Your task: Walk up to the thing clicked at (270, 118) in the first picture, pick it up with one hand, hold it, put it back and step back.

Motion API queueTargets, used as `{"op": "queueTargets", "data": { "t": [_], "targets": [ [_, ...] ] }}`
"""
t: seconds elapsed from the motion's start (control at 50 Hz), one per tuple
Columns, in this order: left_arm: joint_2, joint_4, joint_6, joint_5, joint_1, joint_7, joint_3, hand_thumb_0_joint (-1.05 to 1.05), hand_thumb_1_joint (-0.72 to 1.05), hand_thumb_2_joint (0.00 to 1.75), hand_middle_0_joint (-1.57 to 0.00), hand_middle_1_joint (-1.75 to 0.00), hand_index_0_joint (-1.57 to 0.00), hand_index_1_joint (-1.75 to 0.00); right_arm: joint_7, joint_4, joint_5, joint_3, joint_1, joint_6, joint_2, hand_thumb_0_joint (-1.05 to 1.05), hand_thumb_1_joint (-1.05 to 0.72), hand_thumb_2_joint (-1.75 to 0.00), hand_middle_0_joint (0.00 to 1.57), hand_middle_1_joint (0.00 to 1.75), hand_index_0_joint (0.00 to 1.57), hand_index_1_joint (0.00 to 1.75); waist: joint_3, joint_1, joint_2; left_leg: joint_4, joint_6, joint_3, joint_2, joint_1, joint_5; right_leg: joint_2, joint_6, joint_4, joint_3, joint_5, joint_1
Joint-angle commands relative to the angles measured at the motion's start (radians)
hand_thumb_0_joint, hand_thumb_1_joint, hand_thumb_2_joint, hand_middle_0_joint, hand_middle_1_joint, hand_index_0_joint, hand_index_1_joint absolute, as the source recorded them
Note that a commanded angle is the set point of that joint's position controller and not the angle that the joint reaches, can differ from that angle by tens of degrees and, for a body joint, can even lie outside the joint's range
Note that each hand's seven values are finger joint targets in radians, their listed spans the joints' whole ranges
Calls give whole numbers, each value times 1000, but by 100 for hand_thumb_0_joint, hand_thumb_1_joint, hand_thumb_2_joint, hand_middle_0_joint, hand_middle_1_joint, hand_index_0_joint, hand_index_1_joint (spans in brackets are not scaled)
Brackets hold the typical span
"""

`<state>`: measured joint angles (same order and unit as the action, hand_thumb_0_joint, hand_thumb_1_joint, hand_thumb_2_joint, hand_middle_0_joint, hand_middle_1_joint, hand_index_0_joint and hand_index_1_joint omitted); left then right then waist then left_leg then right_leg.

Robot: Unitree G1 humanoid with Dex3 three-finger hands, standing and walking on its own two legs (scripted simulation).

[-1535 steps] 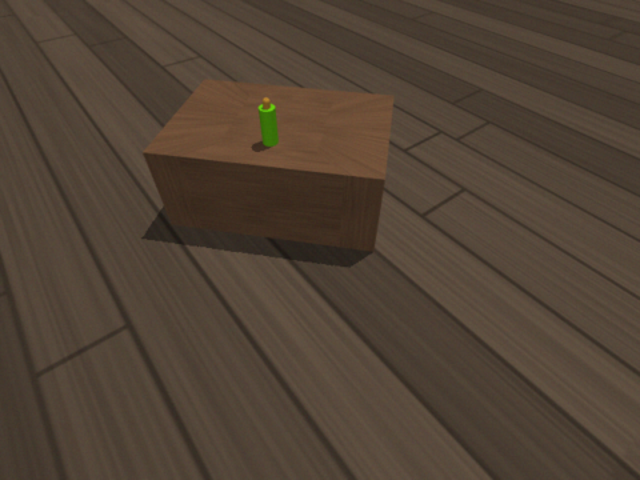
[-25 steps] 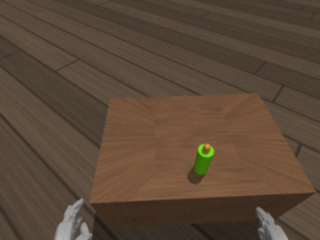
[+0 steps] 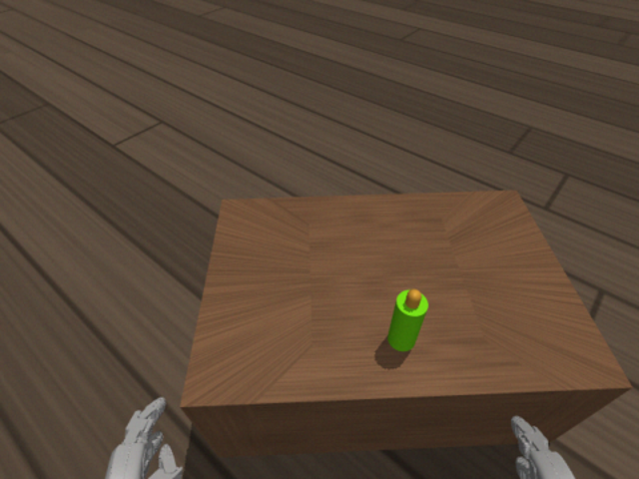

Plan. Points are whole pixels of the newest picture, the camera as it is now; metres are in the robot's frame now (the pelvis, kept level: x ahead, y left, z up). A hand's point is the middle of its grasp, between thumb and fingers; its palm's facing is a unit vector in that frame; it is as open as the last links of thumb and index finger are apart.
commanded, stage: home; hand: right
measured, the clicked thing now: (407, 317) +0.50 -0.16 -0.23
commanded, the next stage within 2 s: stand in 0.82 s
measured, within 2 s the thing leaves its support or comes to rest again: neither
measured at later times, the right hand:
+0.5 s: hand out of the picture +0.15 -0.20 -0.08, palm faces -0.01 +0.95 -0.31, open 17.4 cm
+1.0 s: hand out of the picture +0.05 -0.25 -0.10, palm faces +0.02 +0.94 -0.35, open 17.0 cm
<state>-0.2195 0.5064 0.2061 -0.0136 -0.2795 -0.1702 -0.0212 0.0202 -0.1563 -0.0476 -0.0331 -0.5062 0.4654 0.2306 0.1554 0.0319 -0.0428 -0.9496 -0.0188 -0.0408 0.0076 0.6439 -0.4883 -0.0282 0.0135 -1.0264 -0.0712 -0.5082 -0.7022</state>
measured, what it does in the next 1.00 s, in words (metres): rises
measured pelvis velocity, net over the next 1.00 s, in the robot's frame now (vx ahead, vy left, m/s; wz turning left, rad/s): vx -0.01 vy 0.00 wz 0.00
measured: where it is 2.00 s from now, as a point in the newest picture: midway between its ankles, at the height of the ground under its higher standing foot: outside the picture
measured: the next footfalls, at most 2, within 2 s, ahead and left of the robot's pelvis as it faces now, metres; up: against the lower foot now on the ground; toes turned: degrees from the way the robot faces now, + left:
none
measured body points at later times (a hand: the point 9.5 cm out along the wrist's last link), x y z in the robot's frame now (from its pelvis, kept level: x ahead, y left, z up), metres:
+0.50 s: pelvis -0.02 +0.00 +0.01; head +0.01 -0.01 +0.46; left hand +0.14 +0.26 -0.08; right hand +0.15 -0.25 -0.06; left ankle -0.01 +0.14 -0.68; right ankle +0.00 -0.12 -0.68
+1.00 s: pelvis -0.01 +0.00 +0.06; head -0.01 -0.01 +0.51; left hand +0.07 +0.28 -0.08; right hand +0.04 -0.30 -0.07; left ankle -0.01 +0.14 -0.68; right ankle +0.00 -0.12 -0.68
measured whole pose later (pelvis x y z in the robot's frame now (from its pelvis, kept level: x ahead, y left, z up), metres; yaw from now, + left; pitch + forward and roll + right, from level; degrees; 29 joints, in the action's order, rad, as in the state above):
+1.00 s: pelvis -0.01 +0.00 +0.06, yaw +0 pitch -3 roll +0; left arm -0.29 1.03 0.00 0.03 -0.16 0.00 0.03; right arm 0.03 0.98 0.03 -0.02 -0.22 -0.01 0.32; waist -0.05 -0.02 0.00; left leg -0.51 -0.03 0.00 -0.04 0.18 -0.27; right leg 0.01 0.00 -0.51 -0.03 -0.26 -0.20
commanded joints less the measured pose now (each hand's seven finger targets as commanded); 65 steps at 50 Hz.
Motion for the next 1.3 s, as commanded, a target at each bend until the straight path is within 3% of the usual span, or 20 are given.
{"op": "queueTargets", "data": {
  "t": [0.0, 0.34, 0.36, 0.38, 0.4, 0.42, 0.44, 0.46, 0.5, 0.56, 0.62, 0.72, 0.78, 0.9, 0.94, 0.96, 1.1, 1.2, 1.26, 1.28],
  "targets": [
    [-121, -163, 57, 5, 68, -14, 50, 0, 90, 90, -20, -30, -20, -30, 8, -199, 3, -58, 18, -48, 98, 0, 57, -4, 5, 5, 5, 5, 95, 4, -7, 147, 15, -30, 21, -41, 212, 20, -25, 163, 26, 238, 106],
    [-124, -154, 72, 5, 71, -16, 47, 0, 90, 90, -20, -30, -20, -30, 7, -200, 0, -51, 18, -44, 99, 0, 57, -4, 5, 5, 5, 5, 75, 7, -18, 146, 19, -35, 25, -12, 140, 16, -23, 184, 17, 165, 93],
    [-271, 102, -36, 132, 177, 44, 90, 0, 90, 90, -20, -31, -20, -31, 35, 151, 126, -64, 254, -281, 202, 0, 53, -6, 5, 5, 5, 5, -70, -59, 79, 185, 76, 69, -25, -212, 190, -16, -75, 244, -43, 340, 159],
    [-260, 97, -77, 133, 143, 77, 96, 0, 90, 90, -20, -31, -20, -31, 28, 350, 100, -76, 229, -365, 212, 0, 52, -7, 5, 6, 5, 6, -21, -49, 116, 223, 98, 115, -57, -269, 226, -9, -70, 234, -11, 348, 192],
    [-238, 93, -89, 125, 136, 92, 96, 0, 90, 90, -20, -31, -20, -31, 21, 391, 100, -75, 222, -410, 218, 0, 53, -6, 5, 5, 5, 5, -4, -42, 136, 236, 106, 161, -81, -306, 260, -9, -69, 232, -7, 338, 188],
    [-220, 91, -101, 122, 136, 104, 94, 0, 90, 90, -20, -31, -20, -31, 13, 404, 118, -64, 229, -435, 237, 0, 50, -8, 5, 6, 5, 6, -28, -38, 108, 253, 100, 160, -85, -276, 304, 1, -70, 230, 5, 306, 186],
    [-226, 113, -107, 106, 140, 116, 102, 0, 90, 90, -20, -31, -20, -31, 7, 441, 133, -54, 229, -450, 242, 0, 58, -2, 4, 4, 5, 4, -39, -38, 105, 254, 96, 158, -94, -266, 330, 9, -74, 242, 12, 304, 224],
    [-228, 139, -114, 90, 140, 129, 98, 0, 90, 90, -20, -31, -20, -31, 1, 484, 121, -51, 244, -456, 239, 0, 57, -4, 5, 5, 5, 5, -41, -28, 59, 261, 88, 143, -95, -253, 308, 8, -78, 281, 17, 285, 286],
    [-254, 172, -128, 72, 128, 149, 104, 0, 90, 90, -20, -31, -20, -31, -1, 565, 103, -57, 268, -462, 234, 0, 52, -7, 5, 6, 5, 6, -28, -34, 80, 274, 70, 138, -91, -264, 286, 3, -74, 323, -13, 300, 318],
    [-246, 224, -142, 70, 134, 164, 104, 0, 90, 90, -20, -31, -20, -31, 6, 656, 92, -54, 291, -477, 225, 0, 49, -9, 6, 6, 6, 6, -41, -39, 37, 302, 54, 123, -87, -303, 212, -3, -73, 380, -46, 249, 318],
    [-243, 256, -150, 73, 151, 164, 102, 0, 90, 90, -20, -31, -20, -30, 9, 740, 95, -53, 297, -496, 229, 0, 49, -8, 6, 6, 6, 6, -71, -46, 9, 329, 48, 114, -81, -327, 220, -25, -72, 446, -65, 251, 340],
    [-266, 322, -157, 55, 147, 159, 108, 0, 90, 90, -20, -30, -20, -30, 17, 870, 92, -48, 281, -510, 243, 0, 51, -7, 6, 6, 6, 6, -70, -49, 0, 367, 46, 98, -90, -414, 368, -47, -73, 490, -79, 408, 413],
    [-272, 366, -167, 49, 144, 155, 106, 0, 90, 90, -20, -30, -20, -30, 20, 938, 87, -42, 282, -513, 249, 0, 51, -8, 6, 6, 6, 6, -92, -48, 13, 413, 42, 97, -98, -439, 410, -48, -69, 527, -71, 447, 455],
    [-283, 450, -183, 44, 151, 151, 97, 0, 90, 90, -20, -30, -20, -30, 24, 1052, 77, -27, 299, -505, 245, 0, 54, -6, 5, 5, 5, 5, -142, -47, 8, 508, 26, 99, -106, -490, 398, -58, -61, 626, -72, 416, 493],
    [-285, 471, -187, 42, 162, 151, 96, 0, 90, 90, -20, -30, -20, -30, 24, 1085, 77, -25, 298, -503, 254, 0, 38, -22, 20, 21, 20, 21, -148, -48, 37, 536, 27, 101, -113, -481, 388, -57, -57, 641, -66, 405, 526],
    [-283, 480, -187, 40, 160, 152, 94, 0, 90, 90, -20, -30, -20, -30, 23, 1098, 77, -22, 304, -503, 258, 0, 30, -30, 20, 29, 20, 29, -161, -43, 48, 549, 25, 105, -113, -479, 379, -52, -52, 652, -58, 397, 528],
    [-286, 544, -190, 43, 176, 159, 88, 0, 90, 90, -20, -30, -20, -30, 18, 1160, 74, -16, 339, -498, 269, 0, -26, -86, 20, 30, 20, 30, -218, -33, 56, 613, 25, 108, -114, -476, 266, -49, -43, 721, -59, 258, 519],
    [-285, 566, -189, 40, 196, 162, 83, 0, 90, 90, -20, -30, -20, -30, 16, 1185, 74, -16, 349, -497, 282, 0, -66, -90, 20, 30, 20, 30, -201, -36, 66, 632, 32, 115, -124, -484, 242, -54, -42, 729, -60, 275, 532],
    [-291, 581, -190, 39, 197, 164, 80, 0, 90, 90, -20, -30, -20, -30, 12, 1199, 73, -13, 339, -494, 283, 0, -90, -90, 20, 30, 20, 30, -218, -42, 46, 643, 33, 115, -120, -476, 202, -55, -40, 745, -64, 232, 522],
    [-299, 584, -190, 36, 201, 165, 80, 0, 90, 90, -20, -30, -20, -30, 11, 1205, 73, -11, 335, -494, 277, 0, -90, -90, 20, 30, 20, 30, -229, -40, 35, 649, 31, 113, -115, -472, 198, -56, -40, 746, -66, 207, 513]
  ]
}}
